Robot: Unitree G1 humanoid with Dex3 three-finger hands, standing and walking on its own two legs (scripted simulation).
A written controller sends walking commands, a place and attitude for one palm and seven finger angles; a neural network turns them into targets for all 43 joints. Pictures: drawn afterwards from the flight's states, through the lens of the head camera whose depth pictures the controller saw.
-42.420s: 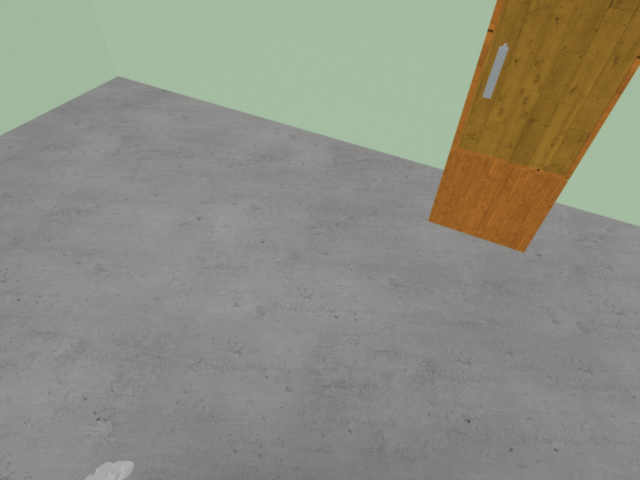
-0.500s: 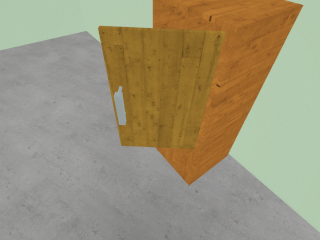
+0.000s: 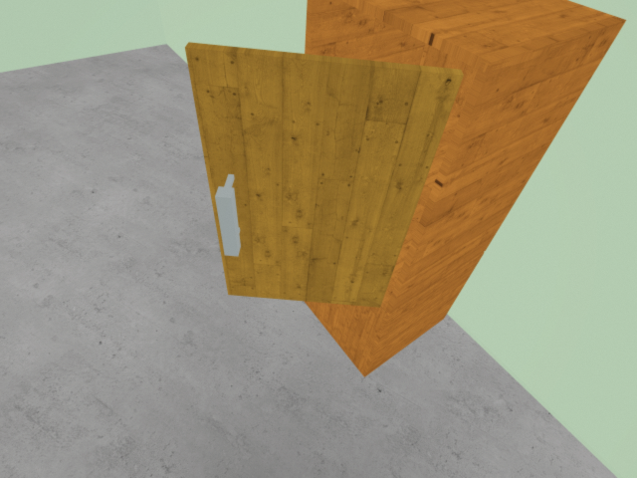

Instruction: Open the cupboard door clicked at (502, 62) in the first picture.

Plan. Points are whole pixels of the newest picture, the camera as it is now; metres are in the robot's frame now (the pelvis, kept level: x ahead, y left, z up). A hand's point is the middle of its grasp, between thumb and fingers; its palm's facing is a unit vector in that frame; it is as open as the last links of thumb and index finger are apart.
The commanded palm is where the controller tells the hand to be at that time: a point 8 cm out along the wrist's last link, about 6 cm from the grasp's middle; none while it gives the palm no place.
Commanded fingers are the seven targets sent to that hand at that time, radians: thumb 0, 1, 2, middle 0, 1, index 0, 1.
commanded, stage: come to a stop and stand still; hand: left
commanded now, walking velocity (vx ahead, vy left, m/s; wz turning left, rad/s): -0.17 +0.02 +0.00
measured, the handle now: (231, 215) +0.55 +0.20 -0.03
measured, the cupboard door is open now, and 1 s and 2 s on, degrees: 51 51 51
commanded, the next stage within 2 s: look again from close up in 0.92 s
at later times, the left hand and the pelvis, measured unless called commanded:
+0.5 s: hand out of the picture -0.01 +0.20 -0.17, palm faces -0.01 -0.97 -0.23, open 7.3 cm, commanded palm none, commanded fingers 0.00 0.90 0.90 -0.20 -0.30 -0.20 -0.30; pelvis -0.05 +0.01 +0.00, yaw -1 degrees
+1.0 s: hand out of the picture -0.07 +0.16 -0.16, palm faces +0.00 -0.98 -0.18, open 7.4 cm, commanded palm none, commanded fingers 0.00 0.90 0.90 -0.20 -0.30 -0.20 -0.30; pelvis -0.06 -0.01 +0.01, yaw +0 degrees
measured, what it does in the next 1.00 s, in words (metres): shifts its weight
